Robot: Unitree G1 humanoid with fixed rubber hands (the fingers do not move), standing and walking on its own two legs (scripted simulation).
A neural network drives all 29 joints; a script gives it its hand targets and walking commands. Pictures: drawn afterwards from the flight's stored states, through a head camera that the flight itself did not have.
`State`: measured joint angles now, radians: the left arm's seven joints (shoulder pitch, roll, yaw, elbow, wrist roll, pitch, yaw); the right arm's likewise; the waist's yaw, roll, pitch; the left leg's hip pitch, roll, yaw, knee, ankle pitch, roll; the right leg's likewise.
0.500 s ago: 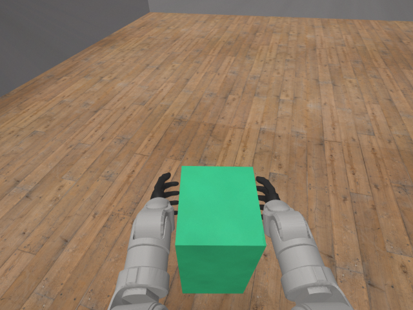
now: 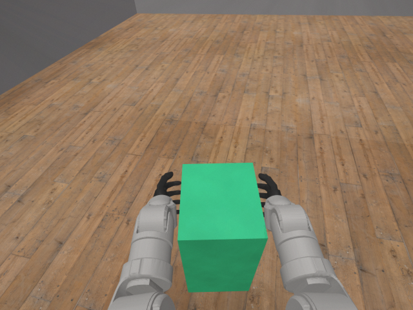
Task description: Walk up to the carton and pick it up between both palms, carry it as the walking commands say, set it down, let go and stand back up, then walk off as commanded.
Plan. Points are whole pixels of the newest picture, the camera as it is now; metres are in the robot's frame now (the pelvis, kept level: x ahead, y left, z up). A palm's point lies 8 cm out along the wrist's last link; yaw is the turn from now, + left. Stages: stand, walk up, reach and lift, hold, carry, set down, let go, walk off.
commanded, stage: reach and lift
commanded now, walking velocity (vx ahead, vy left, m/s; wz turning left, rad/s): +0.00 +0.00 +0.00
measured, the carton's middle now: (218, 232) +0.28 +0.01 -0.02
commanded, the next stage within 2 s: hold in 0.76 s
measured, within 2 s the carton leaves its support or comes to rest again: neither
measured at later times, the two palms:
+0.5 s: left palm (157, 209) +0.30 +0.13 +0.05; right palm (270, 206) +0.30 -0.10 +0.04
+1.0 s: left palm (158, 210) +0.29 +0.13 +0.05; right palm (273, 212) +0.29 -0.11 +0.05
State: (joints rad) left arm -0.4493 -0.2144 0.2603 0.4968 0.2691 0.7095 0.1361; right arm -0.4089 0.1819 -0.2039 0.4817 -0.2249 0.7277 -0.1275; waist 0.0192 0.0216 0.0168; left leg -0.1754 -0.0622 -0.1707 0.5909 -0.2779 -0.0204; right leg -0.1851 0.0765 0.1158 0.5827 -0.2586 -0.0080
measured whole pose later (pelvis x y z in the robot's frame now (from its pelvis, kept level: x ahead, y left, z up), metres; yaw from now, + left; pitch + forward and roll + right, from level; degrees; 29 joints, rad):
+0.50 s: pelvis -0.01 +0.01 +0.00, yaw +0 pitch -8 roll -1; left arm -0.43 -0.21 0.25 0.48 0.24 0.70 0.15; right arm -0.44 0.17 -0.21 0.51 -0.21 0.72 -0.13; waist 0.02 0.02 0.02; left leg -0.21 -0.06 -0.16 0.64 -0.29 -0.01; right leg -0.21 0.08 0.12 0.60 -0.26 0.00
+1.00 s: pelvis +0.00 +0.01 +0.00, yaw -1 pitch -9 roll +0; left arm -0.37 -0.18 0.16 0.43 0.21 0.76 0.15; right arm -0.33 0.17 -0.14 0.41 -0.21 0.78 -0.13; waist 0.01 0.02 0.00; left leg -0.15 -0.07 -0.15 0.60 -0.28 -0.01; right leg -0.15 0.07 0.13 0.58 -0.26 0.00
